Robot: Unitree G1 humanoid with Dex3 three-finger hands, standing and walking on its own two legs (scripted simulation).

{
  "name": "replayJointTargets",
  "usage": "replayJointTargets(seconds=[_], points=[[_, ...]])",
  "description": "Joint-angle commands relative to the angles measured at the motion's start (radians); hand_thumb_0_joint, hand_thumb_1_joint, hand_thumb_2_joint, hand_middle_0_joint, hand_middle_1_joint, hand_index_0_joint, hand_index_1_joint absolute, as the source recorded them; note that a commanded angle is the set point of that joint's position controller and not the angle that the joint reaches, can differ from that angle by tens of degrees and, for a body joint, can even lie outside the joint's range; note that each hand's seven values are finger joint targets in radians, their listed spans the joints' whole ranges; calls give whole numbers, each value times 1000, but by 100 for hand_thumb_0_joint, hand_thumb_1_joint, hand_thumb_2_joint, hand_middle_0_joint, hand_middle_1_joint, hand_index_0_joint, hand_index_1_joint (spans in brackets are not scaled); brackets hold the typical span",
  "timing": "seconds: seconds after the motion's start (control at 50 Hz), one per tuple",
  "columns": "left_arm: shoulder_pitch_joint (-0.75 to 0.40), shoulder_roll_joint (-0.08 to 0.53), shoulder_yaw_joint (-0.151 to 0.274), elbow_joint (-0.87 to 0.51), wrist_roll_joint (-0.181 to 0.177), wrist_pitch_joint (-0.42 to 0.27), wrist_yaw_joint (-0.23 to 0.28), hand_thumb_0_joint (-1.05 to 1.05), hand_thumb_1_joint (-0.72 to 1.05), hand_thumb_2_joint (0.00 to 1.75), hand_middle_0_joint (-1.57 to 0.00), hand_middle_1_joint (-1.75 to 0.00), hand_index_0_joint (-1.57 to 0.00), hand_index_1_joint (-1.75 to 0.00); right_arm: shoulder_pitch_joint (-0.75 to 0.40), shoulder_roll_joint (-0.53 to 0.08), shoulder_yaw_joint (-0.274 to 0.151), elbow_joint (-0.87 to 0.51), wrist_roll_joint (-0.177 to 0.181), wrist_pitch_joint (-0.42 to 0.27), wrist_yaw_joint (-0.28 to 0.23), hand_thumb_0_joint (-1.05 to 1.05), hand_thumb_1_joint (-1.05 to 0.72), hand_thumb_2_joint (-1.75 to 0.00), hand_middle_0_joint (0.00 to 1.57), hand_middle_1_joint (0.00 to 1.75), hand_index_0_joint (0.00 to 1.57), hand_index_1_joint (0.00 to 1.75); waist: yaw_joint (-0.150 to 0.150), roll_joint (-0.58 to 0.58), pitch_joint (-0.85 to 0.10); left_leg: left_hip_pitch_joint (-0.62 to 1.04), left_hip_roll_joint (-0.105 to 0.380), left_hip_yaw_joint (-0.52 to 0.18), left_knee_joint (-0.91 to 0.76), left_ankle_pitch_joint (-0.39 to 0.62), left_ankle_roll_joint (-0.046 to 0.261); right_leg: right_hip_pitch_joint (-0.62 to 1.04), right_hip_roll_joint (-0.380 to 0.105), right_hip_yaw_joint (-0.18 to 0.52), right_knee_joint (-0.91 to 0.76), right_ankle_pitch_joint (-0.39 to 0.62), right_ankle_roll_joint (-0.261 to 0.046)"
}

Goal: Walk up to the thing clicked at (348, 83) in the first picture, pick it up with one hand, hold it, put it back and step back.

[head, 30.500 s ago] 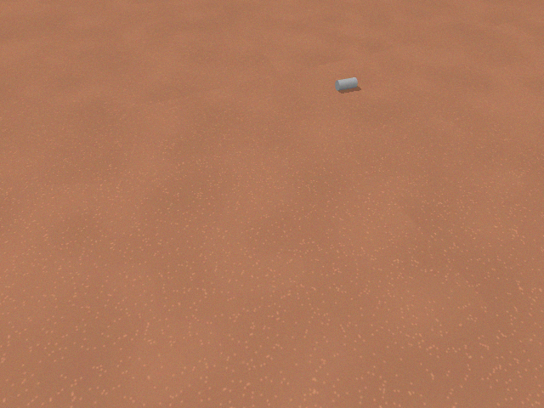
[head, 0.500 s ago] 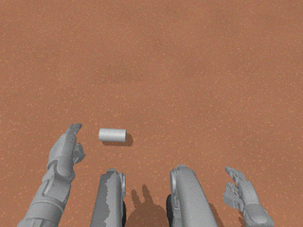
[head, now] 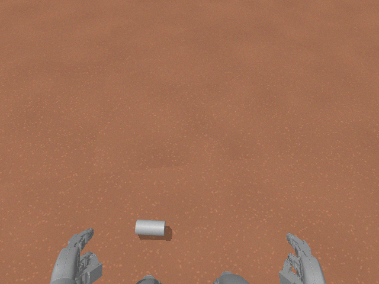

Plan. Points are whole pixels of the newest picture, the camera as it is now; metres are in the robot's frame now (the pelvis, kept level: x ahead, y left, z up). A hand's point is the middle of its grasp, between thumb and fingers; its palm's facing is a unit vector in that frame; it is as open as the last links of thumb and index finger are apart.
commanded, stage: home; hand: left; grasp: from above
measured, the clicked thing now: (150, 227) +0.47 +0.14 -0.67
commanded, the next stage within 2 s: none
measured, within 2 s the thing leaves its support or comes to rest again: neither
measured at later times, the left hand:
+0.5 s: hand (91, 276) +0.17 +0.18 -0.03, palm faces +0.07 -0.98 -0.20, open 7.4 cm
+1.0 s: hand (94, 277) +0.17 +0.18 -0.03, palm faces +0.06 -0.98 -0.21, open 7.4 cm
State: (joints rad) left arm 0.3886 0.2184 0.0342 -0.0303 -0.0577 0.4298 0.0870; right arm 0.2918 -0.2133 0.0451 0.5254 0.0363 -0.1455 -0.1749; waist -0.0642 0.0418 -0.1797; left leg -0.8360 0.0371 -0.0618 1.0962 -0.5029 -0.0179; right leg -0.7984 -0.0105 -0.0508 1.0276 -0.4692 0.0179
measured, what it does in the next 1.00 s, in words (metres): stands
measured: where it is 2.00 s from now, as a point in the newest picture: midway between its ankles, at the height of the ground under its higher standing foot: outside the picture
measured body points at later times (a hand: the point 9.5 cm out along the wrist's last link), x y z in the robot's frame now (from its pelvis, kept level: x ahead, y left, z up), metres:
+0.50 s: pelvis +0.01 +0.00 +0.02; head +0.03 +0.01 +0.47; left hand +0.17 +0.23 -0.01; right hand +0.19 -0.24 -0.04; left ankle +0.02 +0.13 -0.66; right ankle +0.02 -0.14 -0.66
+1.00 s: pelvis +0.01 -0.01 +0.02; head +0.03 +0.00 +0.47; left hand +0.17 +0.23 -0.01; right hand +0.17 -0.25 -0.05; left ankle +0.02 +0.12 -0.66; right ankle +0.02 -0.14 -0.66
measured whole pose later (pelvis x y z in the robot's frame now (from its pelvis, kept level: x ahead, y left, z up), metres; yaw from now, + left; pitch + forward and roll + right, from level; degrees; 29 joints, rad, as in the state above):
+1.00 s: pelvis +0.01 -0.01 +0.02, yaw +1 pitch +10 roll -2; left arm 0.50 0.23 0.03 -0.13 -0.05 0.44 0.01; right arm 0.30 -0.23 0.03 0.55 0.01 -0.25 -0.19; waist -0.04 0.04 -0.16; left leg -0.69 0.04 -0.06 1.00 -0.48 -0.02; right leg -0.66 -0.01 -0.05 0.94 -0.46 0.01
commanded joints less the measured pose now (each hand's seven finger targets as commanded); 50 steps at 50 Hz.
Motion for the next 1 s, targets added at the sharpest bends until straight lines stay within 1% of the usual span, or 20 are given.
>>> replayJointTargets(seconds=[0.0,0.1,0.22,0.32,0.34,0.4,0.42,0.44,0.48,0.52,0.56,0.76,0.8,0.82,0.84,0.86,0.9,0.92,0.96,0.98], points=[[51,88,47,-253,-6,-23,-9,0,90,90,-20,-30,-20,-30,-56,-110,-43,-169,-9,-80,-23,0,-90,-90,20,30,20,30,8,20,-86,192,-33,7,-237,182,30,158,33,-16,-216,160,-24],[109,88,50,-296,-9,-17,-40,0,90,90,-20,-30,-20,-30,-49,-120,-58,-173,-20,-110,-25,0,-90,-90,20,30,20,30,4,7,-76,236,-31,11,-257,255,27,183,40,-32,-229,204,-24],[69,98,54,-292,0,-25,-60,0,90,90,-20,-30,-20,-30,-52,-128,-63,-162,-25,-138,-24,0,-90,-90,20,30,20,30,5,-2,-56,244,-36,11,-256,251,30,189,34,-27,-235,201,-21],[65,114,68,-293,13,-29,-61,0,90,90,-20,-30,-20,-30,-59,-131,-65,-152,-30,-149,-20,0,-90,-90,20,30,20,30,20,33,-57,255,-37,12,-265,252,25,199,31,-23,-232,201,-23],[78,109,58,-286,17,-30,-61,0,90,90,-20,-30,-20,-30,-60,-131,-66,-152,-30,-149,-19,0,-90,-90,20,30,20,30,18,30,-61,260,-35,8,-270,262,23,196,33,-24,-227,206,-25],[70,125,73,-310,14,-33,-56,0,90,90,-20,-30,-20,-30,-60,-128,-64,-146,-31,-152,-21,0,-90,-90,20,30,20,30,26,10,-62,256,-41,17,-257,257,30,218,30,-22,-239,215,-19],[102,95,47,-257,17,-25,-59,0,90,90,-20,-30,-20,-30,-67,-126,-59,-149,-30,-152,-20,0,-90,-90,20,30,20,30,20,-1,-59,254,-41,15,-259,259,30,212,30,-21,-236,216,-20],[75,110,57,-296,14,-29,-59,0,90,90,-20,-30,-20,-30,-68,-128,-60,-152,-29,-151,-18,0,-90,-90,20,30,20,30,24,20,-52,250,-42,19,-260,241,31,208,29,-19,-242,204,-20],[92,109,60,-283,15,-27,-58,0,90,90,-20,-30,-20,-30,-63,-131,-64,-141,-32,-151,-18,0,-90,-90,20,30,20,30,28,20,-70,259,-35,8,-265,272,23,212,32,-25,-226,213,-25],[91,96,48,-266,14,-24,-60,0,90,90,-20,-30,-20,-30,-69,-131,-63,-148,-33,-150,-17,0,-90,-90,20,30,20,30,18,19,-57,254,-36,9,-266,250,25,199,33,-24,-234,200,-23],[84,108,62,-282,12,-27,-56,0,90,90,-20,-30,-20,-30,-72,-129,-62,-152,-31,-152,-19,0,-90,-90,20,30,20,30,25,7,-57,248,-38,14,-261,237,30,209,30,-22,-241,197,-19],[74,119,68,-292,9,-35,-58,0,90,90,-20,-30,-20,-30,-67,-125,-63,-145,-31,-162,-25,0,-90,-90,20,30,20,30,23,-10,-64,230,-44,28,-251,187,36,205,25,-9,-258,162,-13],[94,103,61,-273,9,-32,-59,0,90,90,-20,-30,-20,-30,-70,-126,-62,-144,-32,-164,-26,0,-90,-90,20,30,20,30,28,-24,-25,215,-43,31,-259,145,36,192,25,-9,-265,124,-12],[68,122,73,-306,9,-36,-59,0,90,90,-20,-30,-20,-30,-67,-127,-64,-142,-32,-165,-26,0,-90,-90,20,30,20,30,28,1,-44,221,-44,33,-258,146,35,197,24,-8,-264,123,-14],[101,98,57,-267,9,-32,-60,0,90,90,-20,-30,-20,-30,-68,-127,-64,-140,-32,-166,-26,0,-90,-90,20,30,20,30,24,-14,-39,223,-43,31,-258,152,34,194,25,-10,-261,129,-12],[81,118,68,-304,12,-36,-59,0,90,90,-20,-30,-20,-30,-68,-128,-66,-142,-32,-167,-26,0,-90,-90,20,30,20,30,26,-6,-54,227,-40,27,-263,156,32,195,28,-13,-254,130,-15],[88,116,66,-297,13,-34,-60,0,90,90,-20,-30,-20,-30,-67,-126,-65,-139,-31,-168,-27,0,-90,-90,20,30,20,30,26,-2,-35,222,-39,27,-261,154,31,186,28,-13,-252,125,-15],[88,121,70,-303,12,-35,-58,0,90,90,-20,-30,-20,-30,-63,-130,-69,-140,-32,-170,-27,0,-90,-90,20,30,20,30,31,-1,-62,229,-40,27,-253,185,31,203,26,-11,-247,154,-16],[108,96,50,-267,12,-29,-61,0,90,90,-20,-30,-20,-30,-61,-124,-65,-135,-31,-169,-27,0,-90,-90,20,30,20,30,20,-13,-49,226,-41,28,-246,182,33,192,26,-8,-248,156,-14],[87,110,60,-301,7,-31,-61,0,90,90,-20,-30,-20,-30,-56,-129,-67,-137,-31,-169,-26,0,-90,-90,20,30,20,30,21,-8,-55,227,-41,28,-247,191,33,194,27,-10,-248,164,-14]])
